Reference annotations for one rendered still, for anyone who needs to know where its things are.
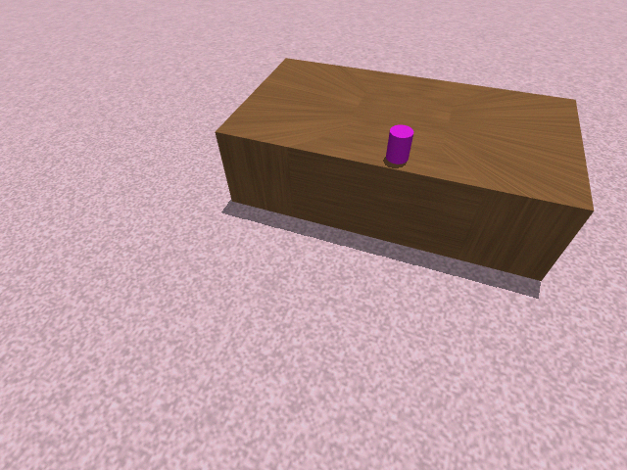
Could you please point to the can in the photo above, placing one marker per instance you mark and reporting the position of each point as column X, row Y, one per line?
column 399, row 143

